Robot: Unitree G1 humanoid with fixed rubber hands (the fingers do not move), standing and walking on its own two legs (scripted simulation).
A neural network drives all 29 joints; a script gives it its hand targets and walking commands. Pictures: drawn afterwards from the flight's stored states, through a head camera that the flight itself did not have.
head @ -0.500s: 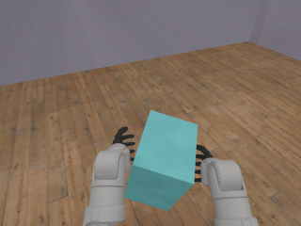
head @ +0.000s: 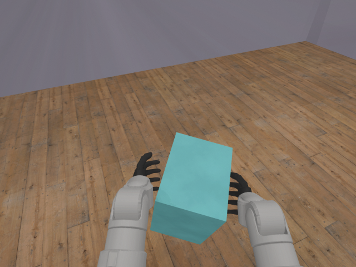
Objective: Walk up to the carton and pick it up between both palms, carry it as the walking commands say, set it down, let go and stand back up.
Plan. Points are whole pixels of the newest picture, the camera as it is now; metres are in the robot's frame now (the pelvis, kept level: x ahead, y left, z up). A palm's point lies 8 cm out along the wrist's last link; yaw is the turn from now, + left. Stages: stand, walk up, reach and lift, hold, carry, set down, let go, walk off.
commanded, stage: carry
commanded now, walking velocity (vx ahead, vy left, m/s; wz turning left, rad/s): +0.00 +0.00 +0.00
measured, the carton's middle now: (188, 191) +0.35 +0.00 -0.01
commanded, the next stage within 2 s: none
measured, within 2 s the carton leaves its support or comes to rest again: neither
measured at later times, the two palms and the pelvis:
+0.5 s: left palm (137, 198) +0.29 +0.12 +0.04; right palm (242, 202) +0.28 -0.12 +0.04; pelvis +0.00 +0.01 +0.00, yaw +0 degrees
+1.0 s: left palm (135, 198) +0.29 +0.13 +0.05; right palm (241, 200) +0.29 -0.11 +0.04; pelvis +0.00 +0.00 +0.00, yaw +2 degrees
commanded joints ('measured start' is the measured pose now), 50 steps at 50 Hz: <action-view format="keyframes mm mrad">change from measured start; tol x32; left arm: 1 -169 -981 -332 137 -145 -25 -202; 7 -256 -1039 -558 -224 -337 -2 -199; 8 -175 -960 -346 126 -165 -38 -207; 50 -271 -906 -457 -54 -210 -181 -212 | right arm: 1 -581 877 263 -60 131 -191 204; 7 -734 936 507 -491 331 -181 190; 15 -588 875 311 -59 133 -316 194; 50 -528 856 377 -100 157 -340 203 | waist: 1 4 80 -318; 50 -6 -14 -288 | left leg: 1 206 98 -107 -143 -383 -55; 50 257 72 -8 -26 -303 -54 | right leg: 1 39 -54 69 -122 -255 -53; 50 -56 -66 78 -155 -271 -29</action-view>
